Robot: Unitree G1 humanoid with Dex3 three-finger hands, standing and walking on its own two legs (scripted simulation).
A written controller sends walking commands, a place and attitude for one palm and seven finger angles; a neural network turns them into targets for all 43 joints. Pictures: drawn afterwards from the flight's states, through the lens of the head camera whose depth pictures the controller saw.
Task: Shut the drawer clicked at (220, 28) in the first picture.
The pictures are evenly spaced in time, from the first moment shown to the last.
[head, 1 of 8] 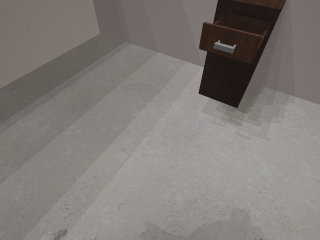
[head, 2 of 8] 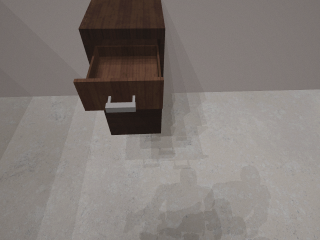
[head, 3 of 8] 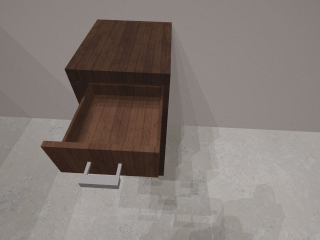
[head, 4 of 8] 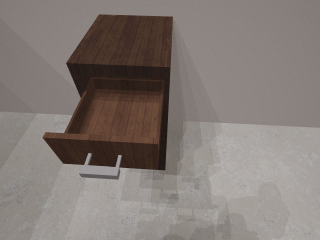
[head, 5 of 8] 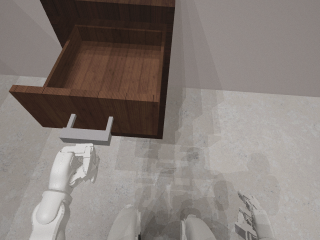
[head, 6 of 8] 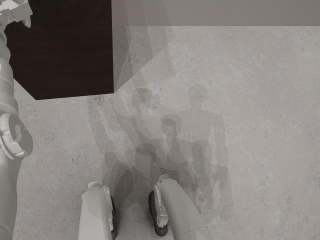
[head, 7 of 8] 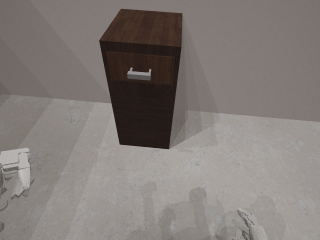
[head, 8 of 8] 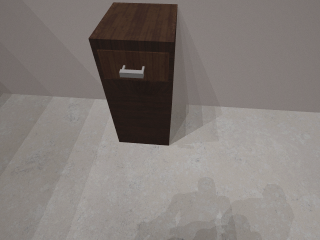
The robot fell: no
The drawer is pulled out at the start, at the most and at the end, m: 0.30 0.30 0.00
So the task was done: yes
